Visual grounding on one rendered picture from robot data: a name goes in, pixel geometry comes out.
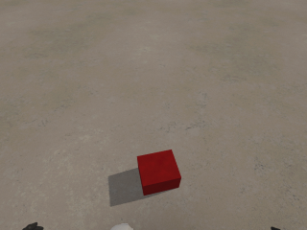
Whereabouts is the carton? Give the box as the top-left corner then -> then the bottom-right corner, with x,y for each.
137,149 -> 181,196

